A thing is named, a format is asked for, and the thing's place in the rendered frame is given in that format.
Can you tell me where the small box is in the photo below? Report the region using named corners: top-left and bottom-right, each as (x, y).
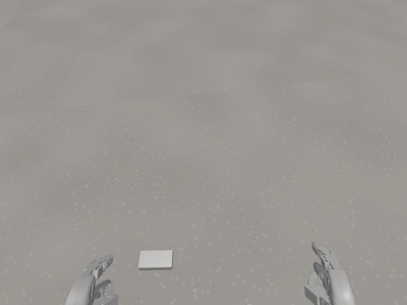
top-left (138, 250), bottom-right (173, 269)

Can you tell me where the right robot hand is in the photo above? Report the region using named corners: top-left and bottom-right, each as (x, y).
top-left (304, 241), bottom-right (356, 305)

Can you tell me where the left robot hand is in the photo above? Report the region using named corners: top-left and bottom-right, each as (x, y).
top-left (64, 255), bottom-right (118, 305)

